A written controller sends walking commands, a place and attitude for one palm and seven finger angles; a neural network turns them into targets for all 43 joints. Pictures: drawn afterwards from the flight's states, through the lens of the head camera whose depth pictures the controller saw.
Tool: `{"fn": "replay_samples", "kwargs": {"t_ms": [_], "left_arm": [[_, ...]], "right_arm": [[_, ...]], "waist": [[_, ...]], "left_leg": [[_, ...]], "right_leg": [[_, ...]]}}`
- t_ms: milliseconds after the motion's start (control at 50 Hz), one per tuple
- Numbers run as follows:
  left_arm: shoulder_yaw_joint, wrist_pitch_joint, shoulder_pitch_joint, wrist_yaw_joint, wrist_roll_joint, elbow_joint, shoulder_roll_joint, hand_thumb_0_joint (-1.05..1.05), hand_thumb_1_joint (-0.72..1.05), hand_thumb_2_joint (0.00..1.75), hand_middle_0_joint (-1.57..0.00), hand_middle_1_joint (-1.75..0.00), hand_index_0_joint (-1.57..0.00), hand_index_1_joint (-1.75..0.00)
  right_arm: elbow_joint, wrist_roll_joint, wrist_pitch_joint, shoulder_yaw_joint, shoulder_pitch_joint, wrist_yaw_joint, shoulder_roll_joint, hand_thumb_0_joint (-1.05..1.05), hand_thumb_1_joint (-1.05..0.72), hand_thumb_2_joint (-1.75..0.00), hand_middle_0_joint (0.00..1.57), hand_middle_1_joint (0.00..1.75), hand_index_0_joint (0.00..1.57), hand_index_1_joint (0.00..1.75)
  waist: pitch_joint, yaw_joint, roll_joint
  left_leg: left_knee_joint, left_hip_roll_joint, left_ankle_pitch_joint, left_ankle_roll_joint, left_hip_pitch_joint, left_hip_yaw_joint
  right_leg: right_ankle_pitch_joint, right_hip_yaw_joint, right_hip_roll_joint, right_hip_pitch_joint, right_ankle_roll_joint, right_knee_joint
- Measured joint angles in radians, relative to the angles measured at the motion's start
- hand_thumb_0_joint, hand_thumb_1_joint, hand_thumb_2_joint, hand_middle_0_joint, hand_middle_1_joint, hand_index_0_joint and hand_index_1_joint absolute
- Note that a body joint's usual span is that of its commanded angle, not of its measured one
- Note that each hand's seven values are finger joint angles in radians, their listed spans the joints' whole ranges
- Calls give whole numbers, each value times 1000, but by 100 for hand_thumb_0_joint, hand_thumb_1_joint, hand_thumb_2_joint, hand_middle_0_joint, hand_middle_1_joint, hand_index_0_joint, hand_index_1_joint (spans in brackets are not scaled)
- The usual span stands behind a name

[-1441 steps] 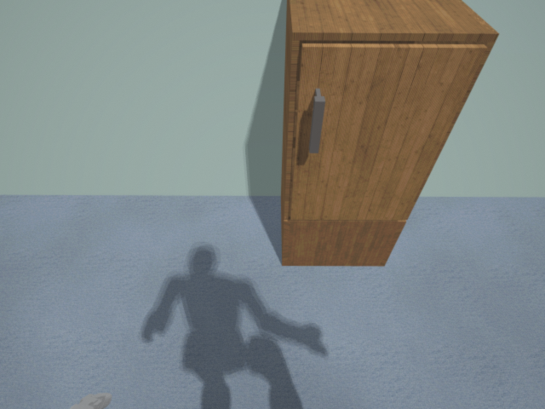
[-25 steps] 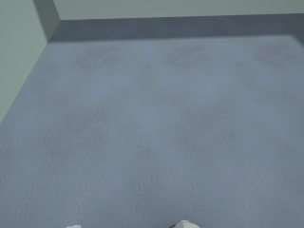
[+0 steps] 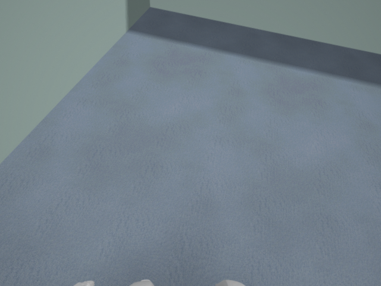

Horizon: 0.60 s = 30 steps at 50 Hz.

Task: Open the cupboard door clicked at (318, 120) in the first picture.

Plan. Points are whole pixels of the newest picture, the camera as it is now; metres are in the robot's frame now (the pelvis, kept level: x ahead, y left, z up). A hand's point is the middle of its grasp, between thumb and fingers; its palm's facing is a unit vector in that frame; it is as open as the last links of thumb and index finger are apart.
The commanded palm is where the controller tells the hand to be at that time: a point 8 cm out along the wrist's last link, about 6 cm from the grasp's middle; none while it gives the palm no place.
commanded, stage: turn to face it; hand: left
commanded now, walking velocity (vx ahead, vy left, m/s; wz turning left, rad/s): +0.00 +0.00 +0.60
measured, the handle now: out of the picture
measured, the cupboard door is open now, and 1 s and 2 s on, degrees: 43 43 43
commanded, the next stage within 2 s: none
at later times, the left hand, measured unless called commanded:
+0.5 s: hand out of the picture +0.00 +0.14 -0.15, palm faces +0.35 -0.91 -0.24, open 7.4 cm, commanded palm none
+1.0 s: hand out of the picture +0.01 +0.14 -0.14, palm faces +0.58 -0.77 -0.28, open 7.4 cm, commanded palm none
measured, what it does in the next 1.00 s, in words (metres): steps to the right, turning left: right foot, then left foot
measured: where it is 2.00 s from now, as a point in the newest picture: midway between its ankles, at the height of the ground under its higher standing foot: outside the picture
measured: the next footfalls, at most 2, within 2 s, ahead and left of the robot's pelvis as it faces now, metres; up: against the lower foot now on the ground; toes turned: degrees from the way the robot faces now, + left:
right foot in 0.20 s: +0.07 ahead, -0.16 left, +0.00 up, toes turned +4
left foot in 0.54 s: +0.03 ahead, +0.08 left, +0.00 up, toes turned +26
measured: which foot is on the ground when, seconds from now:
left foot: down 0.00-0.20, up 0.22-0.52, down 0.54-0.86, up 0.88-1.00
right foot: up 0.00-0.18, down 0.20-0.54, up 0.56-0.84, down 0.86-1.00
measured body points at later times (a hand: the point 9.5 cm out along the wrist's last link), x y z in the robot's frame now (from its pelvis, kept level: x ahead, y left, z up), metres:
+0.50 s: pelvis +0.03 -0.05 +0.01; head +0.09 -0.03 +0.46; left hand -0.02 +0.19 -0.13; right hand +0.24 -0.25 -0.12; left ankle -0.01 +0.06 -0.70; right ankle +0.03 -0.17 -0.72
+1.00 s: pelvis +0.05 -0.09 +0.01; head +0.10 -0.07 +0.46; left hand -0.02 +0.18 -0.12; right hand +0.28 -0.26 -0.14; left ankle -0.04 +0.01 -0.64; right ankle +0.13 -0.18 -0.72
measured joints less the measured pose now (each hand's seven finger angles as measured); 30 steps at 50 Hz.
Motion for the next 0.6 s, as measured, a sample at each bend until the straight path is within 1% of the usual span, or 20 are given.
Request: {"fn": "replay_samples", "kwargs": {"t_ms": [20,60,140,180,200,220,240,260,280,300,320,340,400,480,500,520,540,560,580,600], "left_arm": [[2,1,-2,-2,-1,-3,6,0,92,90,-20,-29,-20,-30],[3,-1,-1,-4,-4,-16,15,0,92,90,-20,-29,-20,-30],[-3,-7,7,-5,-10,-45,24,0,92,90,-20,-29,-20,-30],[-7,-19,20,-6,-10,-62,29,0,92,90,-20,-29,-20,-30],[-8,-29,31,-5,-5,-71,34,0,91,90,-20,-29,-20,-30],[-12,-34,34,-2,-1,-72,29,0,91,90,-20,-29,-20,-30],[-18,-37,38,1,1,-72,22,0,91,90,-20,-29,-20,-30],[-23,-39,46,4,2,-72,15,0,91,90,-20,-29,-20,-30],[-27,-39,56,6,2,-71,8,0,91,90,-20,-29,-20,-30],[-30,-38,66,8,2,-69,2,0,91,90,-20,-29,-20,-30],[-32,-36,74,9,3,-66,-2,0,91,90,-20,-29,-20,-30],[-34,-36,81,9,3,-62,-6,0,91,90,-20,-29,-20,-30],[-42,-40,96,7,4,-56,-16,0,91,90,-20,-29,-20,-30],[-45,-44,109,1,5,-51,-21,0,91,90,-21,-30,-20,-30],[-43,-44,113,-1,4,-48,-19,0,91,90,-21,-30,-20,-30],[-41,-42,120,-3,1,-45,-16,0,91,90,-21,-30,-20,-30],[-38,-38,129,-6,-3,-45,-16,0,91,90,-21,-30,-20,-30],[-35,-28,122,-7,-6,-39,-8,0,91,90,-21,-30,-20,-30],[-32,-13,111,-4,-6,-35,2,0,91,90,-21,-30,-20,-30],[-29,0,98,-1,-5,-30,10,0,91,90,-21,-30,-20,-30]], "right_arm": [[-4,0,0,1,-2,-3,-6,0,-91,-90,20,30,20,30],[-7,1,2,2,-8,-4,-18,0,-91,-90,20,30,20,30],[-14,1,20,-4,-18,3,-42,0,-91,-90,20,30,20,30],[-18,6,33,-11,-18,7,-51,0,-91,-90,20,30,20,30],[-21,11,40,-16,-17,10,-54,0,-91,-90,20,30,20,30],[-17,13,47,-23,-23,13,-62,0,-91,-90,20,30,20,30],[-12,14,55,-28,-29,16,-70,0,-91,-90,20,30,20,30],[-7,14,63,-32,-36,19,-77,0,-91,-90,20,30,20,30],[-2,13,68,-34,-43,22,-81,0,-91,-90,20,30,20,30],[1,14,72,-36,-50,25,-82,1,-91,-90,20,30,20,30],[1,15,73,-36,-56,28,-80,1,-91,-90,20,30,20,30],[0,16,73,-34,-62,31,-76,1,-91,-90,20,30,20,30],[-3,20,70,-24,-77,36,-63,1,-91,-90,20,30,20,29],[-9,24,64,-9,-106,39,-48,1,-91,-90,20,30,20,29],[-13,24,60,-5,-112,40,-44,1,-91,-90,20,30,20,29],[-19,23,53,-1,-116,40,-42,1,-91,-90,20,30,20,30],[-29,19,43,1,-115,42,-46,1,-91,-90,20,30,20,30],[-33,17,33,0,-119,39,-41,1,-91,-90,20,30,20,30],[-36,17,26,2,-120,35,-34,0,-91,-90,20,30,20,30],[-38,16,21,5,-116,31,-27,0,-91,-90,20,30,20,30]], "waist": [[3,5,4],[10,17,18],[21,22,58],[18,22,70],[14,27,65],[20,30,75],[27,30,82],[31,33,84],[35,34,82],[37,34,78],[41,32,70],[45,31,60],[58,33,31],[78,51,6],[79,53,0],[78,54,-4],[69,52,6],[72,49,-2],[78,50,-10],[79,51,-14]], "left_leg": [[-24,-5,15,-11,9,-10],[-70,-13,40,-14,29,-31],[-108,-16,64,-33,45,-87],[-87,-24,56,-51,32,-118],[-50,-34,16,-53,14,-123],[29,-39,-73,-54,-12,-131],[137,-47,-138,-55,-43,-130],[250,-52,-167,-58,-72,-121],[347,-53,-170,-63,-96,-107],[413,-50,-164,-69,-111,-91],[443,-45,-157,-76,-115,-74],[441,-40,-153,-81,-109,-59],[315,-29,-156,-90,-55,-17],[91,-32,-141,-79,39,21],[27,-35,-111,-73,67,29],[-49,-38,-52,-65,102,38],[-104,-32,24,-27,125,32],[-83,-38,20,2,111,23],[-55,-43,-3,13,99,14],[-43,-44,-20,14,95,2]], "right_leg": [[23,21,5,-15,5,20],[43,49,11,-17,12,-17],[60,62,30,54,12,-248],[133,54,37,124,5,-423],[194,54,29,142,-12,-482],[203,39,27,141,-30,-465],[188,22,20,146,-44,-451],[175,9,12,157,-53,-453],[170,-3,4,171,-58,-466],[171,-14,-3,186,-60,-484],[177,-24,-12,200,-60,-504],[183,-36,-21,213,-60,-523],[191,-73,-47,241,-59,-555],[164,-125,-72,248,-49,-528],[150,-137,-78,244,-44,-506],[130,-148,-86,235,-38,-472],[110,-157,-87,208,-29,-411],[43,-130,-90,168,-12,-315],[-15,-84,-79,125,-1,-212],[-43,-44,-62,85,8,-125]]}}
